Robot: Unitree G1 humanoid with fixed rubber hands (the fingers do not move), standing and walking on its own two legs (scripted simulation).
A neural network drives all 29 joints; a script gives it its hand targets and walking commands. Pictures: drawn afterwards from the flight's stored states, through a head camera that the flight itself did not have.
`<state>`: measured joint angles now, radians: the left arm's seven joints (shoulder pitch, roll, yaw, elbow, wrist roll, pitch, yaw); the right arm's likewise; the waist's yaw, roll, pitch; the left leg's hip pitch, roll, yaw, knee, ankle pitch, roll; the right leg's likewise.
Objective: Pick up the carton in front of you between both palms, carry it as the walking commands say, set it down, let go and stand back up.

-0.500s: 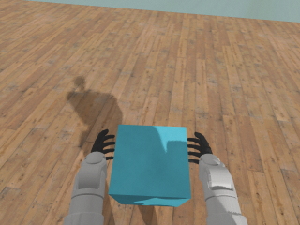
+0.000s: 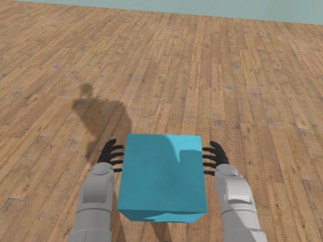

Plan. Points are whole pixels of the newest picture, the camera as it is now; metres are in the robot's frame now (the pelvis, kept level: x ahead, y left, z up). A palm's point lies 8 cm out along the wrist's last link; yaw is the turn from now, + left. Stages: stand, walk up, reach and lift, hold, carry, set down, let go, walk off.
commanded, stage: carry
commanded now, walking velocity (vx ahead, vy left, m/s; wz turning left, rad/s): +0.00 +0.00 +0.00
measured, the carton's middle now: (162, 181) +0.32 +0.00 -0.10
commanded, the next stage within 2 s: hold in 0.56 s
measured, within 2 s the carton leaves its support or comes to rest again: neither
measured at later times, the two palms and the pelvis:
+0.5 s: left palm (101, 170) +0.28 +0.16 +0.04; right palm (219, 172) +0.28 -0.14 +0.03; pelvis -0.01 +0.01 +0.00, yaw +0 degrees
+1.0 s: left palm (87, 184) +0.25 +0.18 +0.03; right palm (202, 161) +0.31 -0.10 +0.03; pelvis -0.03 -0.03 +0.00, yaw +15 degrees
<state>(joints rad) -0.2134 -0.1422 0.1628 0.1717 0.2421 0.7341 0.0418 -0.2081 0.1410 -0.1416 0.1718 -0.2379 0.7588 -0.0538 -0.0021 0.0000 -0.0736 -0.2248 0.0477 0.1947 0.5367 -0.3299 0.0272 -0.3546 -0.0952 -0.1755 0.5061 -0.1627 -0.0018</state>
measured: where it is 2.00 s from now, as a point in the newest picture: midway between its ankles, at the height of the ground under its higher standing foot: outside the picture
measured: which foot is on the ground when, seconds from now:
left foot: down 0.00-1.00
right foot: down 0.00-1.00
